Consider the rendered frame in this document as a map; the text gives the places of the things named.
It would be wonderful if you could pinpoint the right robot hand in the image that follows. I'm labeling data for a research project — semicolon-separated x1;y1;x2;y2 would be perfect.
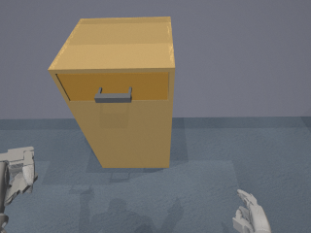
232;189;272;233

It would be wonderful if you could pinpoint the cabinet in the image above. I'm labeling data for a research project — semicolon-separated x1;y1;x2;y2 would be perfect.
48;17;175;168

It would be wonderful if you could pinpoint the left robot hand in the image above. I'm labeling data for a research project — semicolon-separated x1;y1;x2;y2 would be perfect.
0;147;38;214

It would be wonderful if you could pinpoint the drawer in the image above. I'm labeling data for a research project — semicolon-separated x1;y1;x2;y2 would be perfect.
57;72;168;101

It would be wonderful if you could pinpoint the handle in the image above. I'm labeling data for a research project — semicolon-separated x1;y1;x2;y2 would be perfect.
94;86;132;103

